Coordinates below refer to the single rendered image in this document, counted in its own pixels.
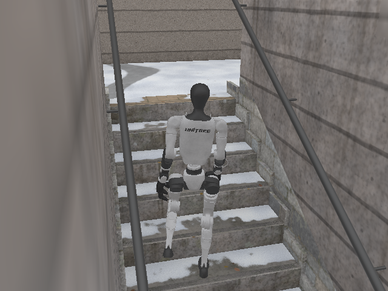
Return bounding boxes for stairs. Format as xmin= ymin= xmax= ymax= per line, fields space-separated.
xmin=110 ymin=99 xmax=301 ymax=291

